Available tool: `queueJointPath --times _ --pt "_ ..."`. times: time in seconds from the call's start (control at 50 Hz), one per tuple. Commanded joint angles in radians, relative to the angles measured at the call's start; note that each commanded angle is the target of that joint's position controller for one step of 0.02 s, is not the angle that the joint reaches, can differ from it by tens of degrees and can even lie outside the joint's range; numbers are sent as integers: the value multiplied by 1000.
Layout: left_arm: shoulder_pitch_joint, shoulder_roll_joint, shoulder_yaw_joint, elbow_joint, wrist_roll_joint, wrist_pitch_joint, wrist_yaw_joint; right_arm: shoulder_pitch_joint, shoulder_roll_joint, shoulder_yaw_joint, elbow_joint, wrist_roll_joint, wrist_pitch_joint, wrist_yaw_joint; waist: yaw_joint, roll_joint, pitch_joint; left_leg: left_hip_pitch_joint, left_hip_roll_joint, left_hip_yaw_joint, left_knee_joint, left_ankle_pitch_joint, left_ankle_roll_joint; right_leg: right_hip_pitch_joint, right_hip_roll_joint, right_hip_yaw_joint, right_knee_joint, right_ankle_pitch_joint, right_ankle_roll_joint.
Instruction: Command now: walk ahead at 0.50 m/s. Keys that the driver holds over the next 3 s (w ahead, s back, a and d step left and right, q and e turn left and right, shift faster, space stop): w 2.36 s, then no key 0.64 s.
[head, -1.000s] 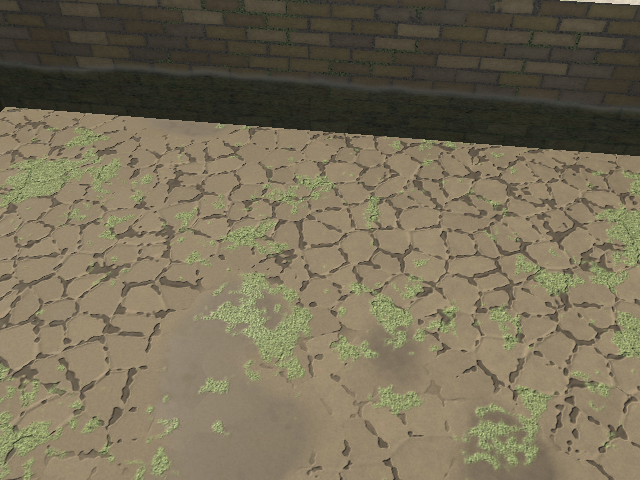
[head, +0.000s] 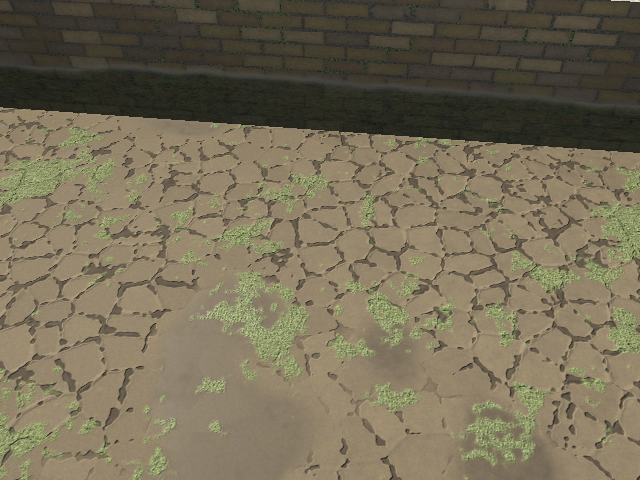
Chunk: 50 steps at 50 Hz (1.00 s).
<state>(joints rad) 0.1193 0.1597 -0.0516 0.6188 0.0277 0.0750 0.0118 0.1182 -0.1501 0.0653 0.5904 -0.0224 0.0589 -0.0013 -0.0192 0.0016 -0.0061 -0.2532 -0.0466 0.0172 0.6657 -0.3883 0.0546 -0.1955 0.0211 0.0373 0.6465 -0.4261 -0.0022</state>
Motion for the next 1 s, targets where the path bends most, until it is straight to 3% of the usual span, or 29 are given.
queueJointPath --times 0.02,0.08,0.12,0.18,0.2,0.24,0.3,0.32,0.36,0.42,0.44,0.48,0.54,0.56,0.58,0.6,0.68,0.7,0.72,0.74,0.8,0.82,0.84,0.86,0.92,0.94,0.96,0.98,1.0 --pt "-64 60 17 -83 1 -22 4 -65 -67 -19 -84 9 -18 -10 9 9 -83 -8 78 -94 -129 278 19 49 -23 33 -66 244 -22" --pt "-120 72 17 -107 -3 -12 0 -125 -62 -17 -113 -2 -15 4 -8 9 3 -40 79 -62 -89 431 17 -9 -42 50 -56 425 -21" --pt "-51 69 22 -78 1 -19 4 -33 -60 -18 -78 2 -21 -6 2 -5 -143 17 78 -86 -114 297 18 77 -27 37 -53 275 -24" --pt "-75 63 17 -81 2 -22 3 -80 -68 -20 -91 9 -13 -11 8 10 -49 -17 82 -99 -134 272 22 32 -22 36 -70 232 -24" --pt "-120 72 16 -107 -3 -12 1 -124 -62 -17 -113 -2 -15 3 -8 9 3 -40 80 -61 -88 432 17 -9 -41 51 -55 426 -21" --pt "-51 69 21 -77 1 -19 4 -32 -60 -18 -78 2 -21 -6 2 -5 -143 17 79 -85 -114 298 18 76 -27 37 -52 276 -24" --pt "-75 62 16 -81 2 -22 3 -79 -68 -19 -91 9 -14 -11 8 10 -49 -17 83 -98 -134 272 22 32 -21 37 -69 233 -24" --pt "-120 72 16 -106 -3 -12 1 -122 -62 -17 -113 -2 -15 3 -8 9 3 -40 81 -60 -87 432 17 -10 -41 51 -55 426 -21" --pt "-51 68 21 -77 1 -19 5 -30 -60 -18 -78 2 -21 -6 2 -4 -143 17 79 -84 -113 297 18 75 -26 38 -52 277 -24" --pt "-75 62 16 -81 2 -22 3 -77 -67 -19 -91 9 -14 -11 8 10 -48 -17 84 -97 -134 271 22 31 -21 38 -68 233 -24" --pt "-120 72 16 -106 -2 -11 1 -121 -62 -17 -113 -2 -16 3 -8 9 3 -41 81 -59 -87 431 17 -11 -40 52 -54 426 -21" --pt "-52 68 21 -77 1 -19 5 -29 -60 -18 -79 2 -22 -6 2 -4 -143 17 80 -82 -113 296 18 74 -26 39 -51 276 -24" --pt "-76 62 16 -80 2 -22 3 -76 -67 -19 -91 9 -14 -12 8 10 -48 -17 84 -96 -133 269 22 30 -20 39 -68 232 -24" --pt "-121 72 16 -106 -2 -11 1 -120 -61 -17 -114 -2 -16 3 -8 10 4 -41 82 -58 -87 430 17 -12 -40 53 -54 426 -21" --pt "-106 77 20 -100 1 -9 1 -88 -54 -17 -105 -12 -21 7 -16 1 -58 -14 80 -51 -73 447 15 14 -46 59 -43 462 -24" --pt "-52 68 21 -77 1 -19 5 -28 -59 -17 -79 2 -22 -6 1 -4 -143 16 81 -81 -112 295 18 73 -25 40 -51 276 -24" --pt "-76 63 16 -80 1 -21 3 -74 -68 -19 -93 9 -12 -11 7 12 -36 -26 85 -94 -136 265 22 24 -19 39 -67 233 -23" --pt "-118 72 15 -105 -2 -11 0 -116 -61 -16 -114 -3 -15 3 -9 12 4 -42 81 -56 -85 427 17 -13 -41 55 -54 433 -21" --pt "-102 79 20 -99 1 -10 1 -84 -54 -17 -105 -14 -22 7 -16 0 -63 -10 79 -50 -72 445 15 16 -47 62 -43 471 -25" --pt "-50 70 21 -75 1 -20 5 -24 -60 -18 -79 1 -23 -7 1 -7 -145 19 80 -79 -111 294 17 74 -26 42 -51 283 -25" --pt "-75 62 16 -79 1 -22 4 -73 -67 -20 -92 9 -15 -12 7 9 -48 -16 85 -92 -131 271 22 29 -20 41 -67 239 -25" --pt "-120 72 16 -105 -2 -11 1 -117 -61 -17 -114 -2 -16 3 -9 9 3 -39 82 -55 -84 432 16 -13 -39 54 -53 432 -22" --pt "-105 78 20 -99 1 -8 1 -85 -54 -17 -105 -13 -21 7 -16 1 -59 -12 81 -48 -71 449 15 13 -45 60 -41 469 -24" --pt "-51 68 21 -75 1 -18 5 -24 -59 -18 -79 2 -22 -7 1 -4 -143 18 81 -78 -110 298 17 73 -25 41 -50 281 -24" --pt "-75 62 16 -79 2 -21 4 -72 -67 -19 -91 9 -15 -12 7 10 -49 -16 86 -91 -131 271 22 28 -19 41 -66 236 -24" --pt "-120 72 16 -105 -2 -11 1 -116 -61 -17 -114 -2 -16 2 -8 10 3 -39 83 -54 -84 432 17 -14 -38 55 -52 430 -21" --pt "-105 78 20 -100 1 -8 1 -84 -54 -17 -105 -12 -21 7 -16 2 -59 -13 82 -47 -71 449 15 12 -44 61 -41 467 -24" --pt "-51 68 21 -76 1 -18 5 -24 -59 -18 -79 2 -23 -7 1 -4 -143 17 82 -77 -110 296 17 71 -24 42 -50 279 -24" --pt "-64 60 16 -81 1 -20 5 -54 -65 -19 -85 8 -20 -10 9 9 -83 -7 83 -84 -124 276 19 43 -19 39 -61 248 -22"
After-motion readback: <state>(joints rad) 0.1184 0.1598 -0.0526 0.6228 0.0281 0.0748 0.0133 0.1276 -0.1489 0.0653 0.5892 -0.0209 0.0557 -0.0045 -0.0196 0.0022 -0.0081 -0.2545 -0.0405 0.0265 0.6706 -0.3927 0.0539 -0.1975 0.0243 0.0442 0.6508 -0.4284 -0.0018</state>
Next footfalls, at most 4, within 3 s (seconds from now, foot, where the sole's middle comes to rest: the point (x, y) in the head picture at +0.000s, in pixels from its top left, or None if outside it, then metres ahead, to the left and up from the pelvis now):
none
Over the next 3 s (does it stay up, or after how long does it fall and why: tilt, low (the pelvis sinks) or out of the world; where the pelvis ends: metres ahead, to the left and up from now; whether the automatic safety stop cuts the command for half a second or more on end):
stays up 0.00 0.00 0.02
